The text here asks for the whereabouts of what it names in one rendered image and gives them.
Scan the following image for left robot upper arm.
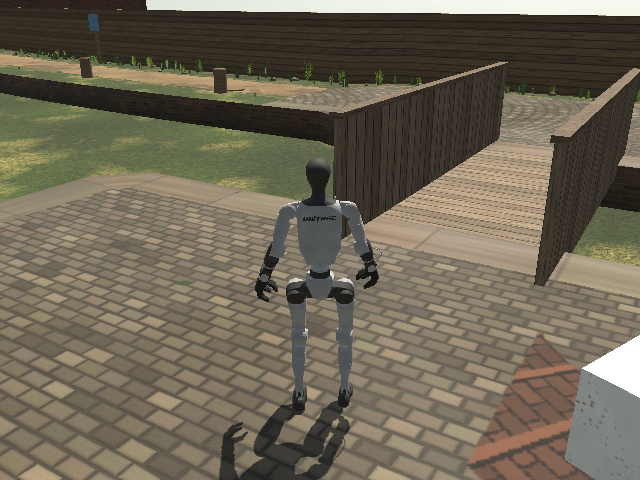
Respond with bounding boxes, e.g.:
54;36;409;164
269;202;298;258

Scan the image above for humanoid robot torso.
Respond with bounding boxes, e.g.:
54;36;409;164
296;196;342;300

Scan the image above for right robot shin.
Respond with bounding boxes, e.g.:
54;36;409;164
338;329;354;394

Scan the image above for robot left hand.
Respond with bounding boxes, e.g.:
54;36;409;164
255;278;278;302

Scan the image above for right robot upper arm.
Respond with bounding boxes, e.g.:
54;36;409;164
340;201;370;255

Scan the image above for robot right forearm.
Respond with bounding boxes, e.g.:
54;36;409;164
360;238;377;272

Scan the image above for robot right hand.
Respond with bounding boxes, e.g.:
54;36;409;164
356;268;379;289

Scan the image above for robot left forearm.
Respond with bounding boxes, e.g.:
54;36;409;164
258;242;279;282

